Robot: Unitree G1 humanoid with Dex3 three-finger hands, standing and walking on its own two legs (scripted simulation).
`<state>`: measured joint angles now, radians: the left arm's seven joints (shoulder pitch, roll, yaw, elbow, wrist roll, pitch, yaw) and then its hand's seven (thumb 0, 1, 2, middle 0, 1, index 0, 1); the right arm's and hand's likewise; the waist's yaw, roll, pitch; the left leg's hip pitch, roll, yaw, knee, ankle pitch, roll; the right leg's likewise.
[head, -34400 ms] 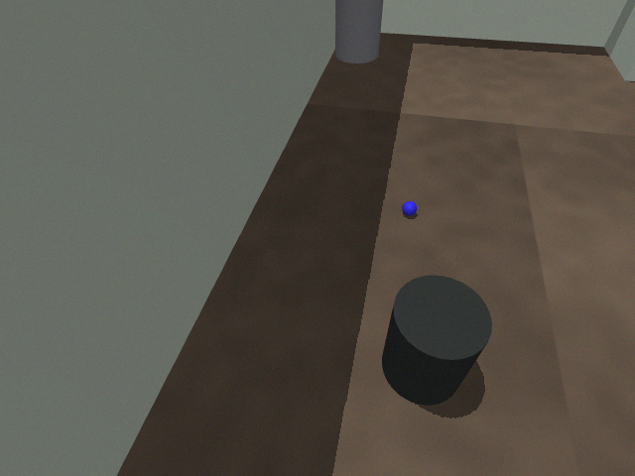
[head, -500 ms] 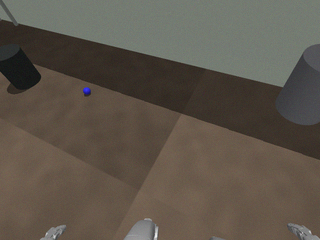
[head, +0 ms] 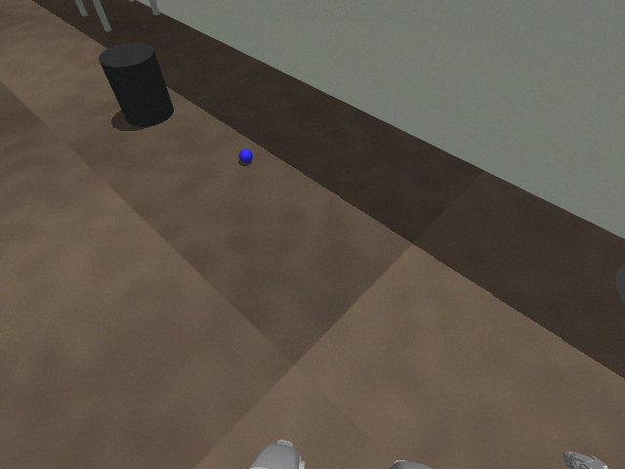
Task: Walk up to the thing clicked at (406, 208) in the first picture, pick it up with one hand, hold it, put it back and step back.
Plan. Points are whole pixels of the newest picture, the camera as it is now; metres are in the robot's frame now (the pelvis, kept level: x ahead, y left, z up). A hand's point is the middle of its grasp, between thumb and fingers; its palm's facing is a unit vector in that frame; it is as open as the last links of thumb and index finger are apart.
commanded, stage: walk up
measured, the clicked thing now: (245, 155) +1.51 +0.41 -0.70
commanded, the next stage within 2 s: stand in 1.12 s
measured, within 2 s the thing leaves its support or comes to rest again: neither
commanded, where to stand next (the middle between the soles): +0.08 +0.01 m, yaw +8 degrees
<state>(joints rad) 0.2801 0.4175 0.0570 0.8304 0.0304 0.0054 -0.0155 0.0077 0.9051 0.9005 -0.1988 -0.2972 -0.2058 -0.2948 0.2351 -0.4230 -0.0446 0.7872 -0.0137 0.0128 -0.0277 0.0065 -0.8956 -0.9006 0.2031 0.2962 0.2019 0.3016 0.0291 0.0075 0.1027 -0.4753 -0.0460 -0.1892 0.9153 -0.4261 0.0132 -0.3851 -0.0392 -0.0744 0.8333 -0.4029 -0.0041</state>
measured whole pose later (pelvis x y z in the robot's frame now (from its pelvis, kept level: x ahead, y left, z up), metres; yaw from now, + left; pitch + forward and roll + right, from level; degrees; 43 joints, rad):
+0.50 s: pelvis +0.01 +0.00 +0.02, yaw +8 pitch -3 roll +0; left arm 0.25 0.41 0.03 0.95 0.02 0.00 -0.01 0.01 0.91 0.90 -0.20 -0.30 -0.20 -0.29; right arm 0.17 -0.37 -0.01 0.94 0.00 -0.01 -0.01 0.01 -0.90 -0.90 0.20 0.30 0.20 0.30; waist 0.03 0.00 0.07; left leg -0.36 -0.01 -0.06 0.74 -0.34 0.00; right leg -0.31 -0.07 -0.05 0.72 -0.35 0.03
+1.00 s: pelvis +0.03 +0.00 +0.04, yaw +11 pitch -2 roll -1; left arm 0.06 0.38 0.01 1.10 0.00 0.00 -0.01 0.01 0.90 0.90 -0.20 -0.30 -0.21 -0.29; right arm 0.07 -0.36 0.00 1.12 0.00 -0.02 0.00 0.01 -0.90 -0.90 0.20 0.30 0.20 0.30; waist 0.01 -0.01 0.05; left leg -0.23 -0.02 -0.11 0.46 -0.20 -0.02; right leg -0.15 -0.07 -0.11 0.44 -0.24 0.03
